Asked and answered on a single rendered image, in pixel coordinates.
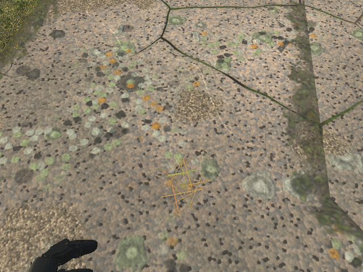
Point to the robot left hand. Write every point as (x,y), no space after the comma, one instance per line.
(61,253)

